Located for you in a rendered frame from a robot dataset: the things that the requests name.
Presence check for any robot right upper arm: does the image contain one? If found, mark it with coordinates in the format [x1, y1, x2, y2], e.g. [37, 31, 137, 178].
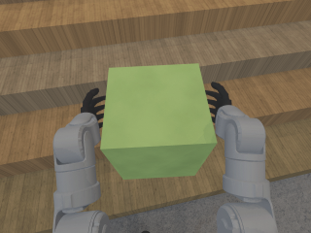
[216, 202, 278, 233]

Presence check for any robot left hand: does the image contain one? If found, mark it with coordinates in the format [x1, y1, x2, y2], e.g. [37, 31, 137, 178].
[81, 88, 106, 128]

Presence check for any left robot forearm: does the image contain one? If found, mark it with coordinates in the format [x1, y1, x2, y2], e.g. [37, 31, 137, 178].
[52, 113, 101, 233]

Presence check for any robot right hand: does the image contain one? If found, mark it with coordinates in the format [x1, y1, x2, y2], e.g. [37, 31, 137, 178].
[205, 82, 232, 123]

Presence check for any carton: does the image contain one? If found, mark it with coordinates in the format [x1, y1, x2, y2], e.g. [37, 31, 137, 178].
[100, 63, 218, 180]

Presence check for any right robot forearm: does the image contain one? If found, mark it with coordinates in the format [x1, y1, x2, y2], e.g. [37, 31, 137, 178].
[215, 105, 278, 233]

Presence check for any robot left upper arm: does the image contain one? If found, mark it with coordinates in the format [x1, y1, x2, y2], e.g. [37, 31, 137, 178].
[54, 210, 111, 233]

